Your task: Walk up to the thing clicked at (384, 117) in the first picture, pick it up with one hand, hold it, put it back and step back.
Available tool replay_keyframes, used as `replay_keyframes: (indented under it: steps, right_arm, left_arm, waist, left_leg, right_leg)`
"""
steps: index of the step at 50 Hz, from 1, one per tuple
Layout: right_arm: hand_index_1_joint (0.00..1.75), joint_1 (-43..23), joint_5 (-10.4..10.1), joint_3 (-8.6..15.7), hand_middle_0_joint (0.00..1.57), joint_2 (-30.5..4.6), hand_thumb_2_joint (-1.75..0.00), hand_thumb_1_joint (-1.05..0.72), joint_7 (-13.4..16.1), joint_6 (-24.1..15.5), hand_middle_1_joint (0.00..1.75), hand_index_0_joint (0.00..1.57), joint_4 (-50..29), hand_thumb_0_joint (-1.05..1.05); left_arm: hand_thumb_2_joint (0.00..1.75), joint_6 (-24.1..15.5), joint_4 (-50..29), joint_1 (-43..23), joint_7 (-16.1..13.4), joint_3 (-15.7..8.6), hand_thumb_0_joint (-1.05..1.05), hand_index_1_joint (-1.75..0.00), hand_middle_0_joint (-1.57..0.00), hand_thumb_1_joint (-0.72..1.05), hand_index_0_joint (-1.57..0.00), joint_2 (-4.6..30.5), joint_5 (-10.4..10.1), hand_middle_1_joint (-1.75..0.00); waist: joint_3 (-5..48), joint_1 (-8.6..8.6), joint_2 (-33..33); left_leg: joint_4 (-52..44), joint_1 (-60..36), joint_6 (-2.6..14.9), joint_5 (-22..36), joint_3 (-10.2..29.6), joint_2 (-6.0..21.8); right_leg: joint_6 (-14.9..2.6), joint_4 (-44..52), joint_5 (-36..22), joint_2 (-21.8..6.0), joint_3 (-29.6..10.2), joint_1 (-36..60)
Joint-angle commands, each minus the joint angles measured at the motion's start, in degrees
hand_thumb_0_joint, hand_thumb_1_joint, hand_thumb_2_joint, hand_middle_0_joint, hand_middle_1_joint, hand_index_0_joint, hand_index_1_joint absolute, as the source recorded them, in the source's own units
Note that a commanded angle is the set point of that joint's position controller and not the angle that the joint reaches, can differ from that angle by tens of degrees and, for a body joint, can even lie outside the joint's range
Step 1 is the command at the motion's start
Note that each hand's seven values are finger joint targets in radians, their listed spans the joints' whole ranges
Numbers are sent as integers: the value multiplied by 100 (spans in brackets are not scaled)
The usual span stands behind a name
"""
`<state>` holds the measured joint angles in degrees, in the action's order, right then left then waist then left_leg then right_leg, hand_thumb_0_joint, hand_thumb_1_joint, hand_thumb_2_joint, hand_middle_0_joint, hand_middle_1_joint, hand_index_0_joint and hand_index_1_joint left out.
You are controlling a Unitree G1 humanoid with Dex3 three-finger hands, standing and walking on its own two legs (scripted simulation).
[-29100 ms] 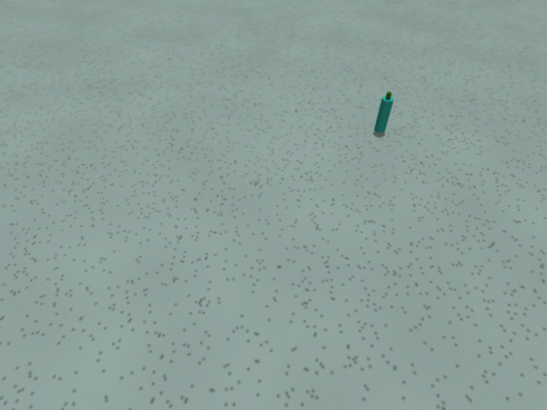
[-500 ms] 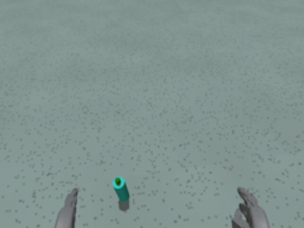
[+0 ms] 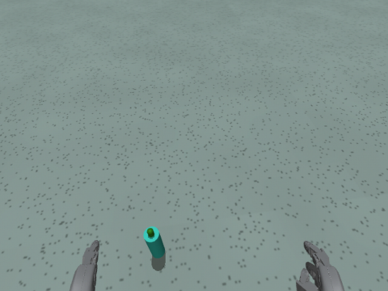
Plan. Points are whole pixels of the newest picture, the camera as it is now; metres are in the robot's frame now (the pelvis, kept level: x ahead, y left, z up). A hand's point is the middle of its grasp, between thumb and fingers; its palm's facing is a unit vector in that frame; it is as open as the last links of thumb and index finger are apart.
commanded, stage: stand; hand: left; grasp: from the side
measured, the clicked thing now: (154, 241) +0.44 +0.21 -0.59
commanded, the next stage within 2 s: none
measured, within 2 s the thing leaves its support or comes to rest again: neither
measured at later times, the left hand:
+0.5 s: hand out of the picture +0.16 +0.19 -0.08, palm faces +0.00 -0.94 -0.33, open 8.5 cm
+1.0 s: hand out of the picture +0.04 +0.25 -0.10, palm faces +0.00 -0.94 -0.35, open 7.4 cm
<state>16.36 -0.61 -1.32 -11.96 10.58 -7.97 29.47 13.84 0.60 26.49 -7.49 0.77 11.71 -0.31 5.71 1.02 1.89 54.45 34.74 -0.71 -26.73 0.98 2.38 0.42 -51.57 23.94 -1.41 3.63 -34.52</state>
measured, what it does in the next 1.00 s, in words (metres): rises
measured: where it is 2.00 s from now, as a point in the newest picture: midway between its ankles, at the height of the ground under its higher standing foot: outside the picture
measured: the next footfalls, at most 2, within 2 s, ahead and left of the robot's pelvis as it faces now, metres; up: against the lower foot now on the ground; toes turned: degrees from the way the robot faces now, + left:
none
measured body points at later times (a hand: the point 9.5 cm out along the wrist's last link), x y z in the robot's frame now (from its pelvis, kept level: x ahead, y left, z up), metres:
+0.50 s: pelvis -0.01 +0.00 +0.01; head +0.02 +0.00 +0.45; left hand +0.16 +0.24 -0.05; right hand +0.15 -0.25 -0.09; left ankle +0.01 +0.12 -0.69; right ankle +0.02 -0.13 -0.69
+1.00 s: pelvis -0.01 +0.01 +0.05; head -0.01 +0.00 +0.50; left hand +0.04 +0.30 -0.08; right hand +0.06 -0.27 -0.09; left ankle +0.01 +0.12 -0.69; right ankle +0.02 -0.13 -0.69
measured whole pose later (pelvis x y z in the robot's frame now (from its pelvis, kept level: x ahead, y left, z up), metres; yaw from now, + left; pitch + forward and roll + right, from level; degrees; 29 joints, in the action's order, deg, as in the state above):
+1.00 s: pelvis -0.01 +0.01 +0.05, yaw +1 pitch -4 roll +0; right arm 10.7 2.0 1.2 -17.8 0.4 0.4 60.4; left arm -0.2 60.5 11.2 -1.0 -0.2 17.8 2.0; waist -2.8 -0.9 0.9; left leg 26.6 9.7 0.3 -13.4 -0.5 -0.5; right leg 1.6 -27.0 12.5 -3.5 2.9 -10.9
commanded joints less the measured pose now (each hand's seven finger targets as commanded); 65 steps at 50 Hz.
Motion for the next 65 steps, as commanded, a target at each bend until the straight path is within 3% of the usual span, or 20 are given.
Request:
replay_keyframes:
  steps: [1, 3, 10, 18, 20, 21, 22, 24, 26, 27, 28, 31, 33, 34, 41, 45, 49, 57, 61, 65]
  right_arm:
    - [30, -385, 34, 263, 20, -642, -90, -90, 70, -325, 30, 20, -929, 0]
    - [30, -365, 28, 262, 20, -654, -90, -90, 68, -326, 30, 20, -876, 0]
    - [30, -407, 27, 294, 20, -696, -90, -90, 60, -337, 30, 20, -938, 0]
    - [30, -447, 24, 264, 20, -664, -90, -90, 47, -347, 30, 20, -961, 0]
    - [30, -413, 21, 273, 20, -667, -90, -90, 55, -341, 30, 20, -957, 0]
    - [30, -734, 709, 511, 20, -1450, -90, -90, -286, 96, 30, 20, 305, 0]
    - [30, -601, 766, 552, 20, -1427, -90, -90, -486, 271, 30, 20, 561, 0]
    - [30, -637, 579, 570, 20, -1366, -90, -90, -693, 399, 30, 20, 621, 0]
    - [30, -614, 446, 559, 20, -1362, -90, -90, -860, 403, 30, 20, 789, 0]
    - [30, -654, 400, 574, 20, -1387, -90, -90, -901, 404, 30, 20, 884, 0]
    - [30, -631, 376, 599, 20, -1389, -90, -90, -934, 411, 30, 20, 993, 0]
    - [30, -848, 397, 597, 20, -1441, -90, -90, -961, 463, 30, 20, 1314, 0]
    - [30, -737, 373, 575, 20, -1423, -90, -90, -960, 509, 30, 20, 1530, 0]
    - [30, -716, 372, 561, 20, -1455, -90, -90, -958, 532, 30, 20, 1640, 0]
    - [30, -771, 284, 508, 20, -1572, -90, -90, -941, 631, 30, 20, 2308, 0]
    - [30, -866, 274, 491, 20, -1701, -90, -90, -944, 672, 30, 20, 2589, 0]
    - [30, -814, 244, 470, 20, -1705, -90, -90, -953, 690, 30, 20, 2816, 0]
    - [30, -941, 214, 433, 20, -1683, -90, -90, -966, 682, 30, 20, 3072, 0]
    - [30, -922, 220, 419, 20, -1702, -90, -90, -961, 697, 30, 20, 3175, 0]
    - [30, -960, 207, 407, 20, -1733, -90, -90, -964, 691, 30, 20, 3207, 0]
  left_arm:
    - [14, -307, -1139, -138, -72, -332, 0, -14, -13, -46, -13, 593, 27, -14]
    - [30, -284, -958, -127, -68, -299, 0, -30, -20, -30, -20, 562, 35, -30]
    - [86, -309, -1065, -197, -82, -327, 0, -30, -20, 26, -20, 598, 37, -30]
    - [90, -323, -1119, -218, -69, -326, 0, -30, -20, 90, -20, 612, 20, -30]
    - [90, -332, -1157, -178, -74, -328, 0, -30, -20, 90, -20, 605, 22, -30]
    - [90, -913, 853, -1176, 207, -605, 0, -30, -20, 90, -20, 1334, 572, -30]
    - [90, -1147, 1506, -943, 369, -644, 0, -30, -20, 90, -20, 1361, 629, -30]
    - [90, -1396, 1934, -1010, 524, -570, 0, -30, -20, 90, -20, 1516, 539, -30]
    - [90, -1486, 2362, -1238, 609, -509, 0, -30, -20, 90, -20, 1468, 412, -30]
    - [90, -1511, 2605, -1274, 622, -501, 0, -30, -20, 90, -20, 1474, 352, -30]
    - [90, -1536, 2836, -1325, 609, -498, 0, -30, -20, 90, -20, 1499, 343, -30]
    - [90, -1585, 3490, -1438, 592, -461, 0, -30, -20, 90, -20, 1476, 295, -30]
    - [90, -1611, 3835, -1562, 574, -464, 0, -30, -20, 90, -20, 1539, 280, -30]
    - [90, -1604, 3990, -1605, 570, -450, 0, -30, -20, 90, -20, 1540, 268, -30]
    - [90, -1598, 5001, -1641, 534, -383, 0, -30, -20, 90, -20, 1663, 216, -30]
    - [90, -1538, 5400, -1788, 548, -352, 0, -30, -20, 90, -20, 1719, 191, -30]
    - [90, -1553, 5748, -1802, 575, -337, 0, -30, -20, 90, -20, 1785, 196, -30]
    - [90, -1581, 6131, -1902, 570, -297, 0, -30, -20, 90, -20, 1788, 196, -30]
    - [90, -1555, 6210, -1987, 588, -316, 0, -30, -20, 90, -20, 1846, 172, -30]
    - [90, -1568, 6267, -2059, 591, -314, 0, -30, -20, 90, -20, 1839, 182, -30]
  waist:
    - [658, 6, -50]
    - [490, 37, -161]
    - [617, 23, -51]
    - [476, -21, -67]
    - [523, -15, 11]
    - [-342, -151, -415]
    - [64, -201, -558]
    - [58, -134, -392]
    - [45, -171, -329]
    - [39, -189, -348]
    - [164, -175, -334]
    - [-25, -256, 8]
    - [-99, -185, -112]
    - [-258, -177, -11]
    - [-382, -175, -181]
    - [-766, -184, 6]
    - [-861, -171, -128]
    - [-768, -178, -310]
    - [-843, -173, -134]
    - [-706, -172, -208]
  left_leg:
    - [-875, -282, 125, 1153, -98, -200]
    - [-926, -253, 129, 1038, -85, -186]
    - [-966, -342, 100, 1166, -38, -163]
    - [-991, -185, 130, 689, -87, -207]
    - [-995, -239, 115, 782, -89, -197]
    - [-1262, -446, 242, 1364, 322, 13]
    - [-1112, -727, 400, 1317, 162, 30]
    - [-1291, -963, 453, 1006, 301, -45]
    - [-1529, -1105, 447, 910, 308, -20]
    - [-1600, -1220, 418, 1088, 337, 6]
    - [-1691, -1360, 399, 1340, 361, 28]
    - [-2042, -1503, 393, 1607, 497, 126]
    - [-2199, -1623, 350, 1807, 453, 121]
    - [-2408, -1586, 342, 1648, 507, 152]
    - [-2896, -2231, 260, 1981, 469, 197]
    - [-3540, -2044, 244, 1183, 609, 273]
    - [-3776, -2069, 217, 1009, 609, 279]
    - [-3790, -2544, 205, 1542, 553, 312]
    - [-3935, -2357, 183, 1275, 548, 304]
    - [-3915, -2427, 191, 1446, 531, 334]
  right_leg:
    - [-81, 865, -956, 186, -4, 585]
    - [-73, 866, -844, 211, 23, 473]
    - [-98, 790, -917, 227, 61, 536]
    - [-87, 919, -511, 197, 20, 444]
    - [-97, 888, -583, 204, 21, 441]
    - [-395, 1028, -703, -274, -529, 1072]
    - [-515, 1153, -846, -416, -713, 1147]
    - [-593, 1317, -623, -472, -910, 1126]
    - [-477, 1451, -513, -472, -840, 1194]
    - [-440, 1481, -733, -448, -770, 1259]
    - [-406, 1456, -1084, -452, -728, 1450]
    - [-292, 1581, -1326, -403, -577, 1652]
    - [-285, 1745, -1527, -445, -616, 1834]
    - [-265, 1869, -1403, -433, -605, 1863]
    - [-212, 2609, -1720, -563, -636, 2334]
    - [-142, 2906, -1096, -485, -569, 2464]
    - [-117, 3132, -963, -514, -602, 2569]
    - [-75, 3475, -1094, -613, -648, 2571]
    - [-72, 3520, -1023, -598, -646, 2664]
    - [-66, 3555, -1169, -633, -654, 2772]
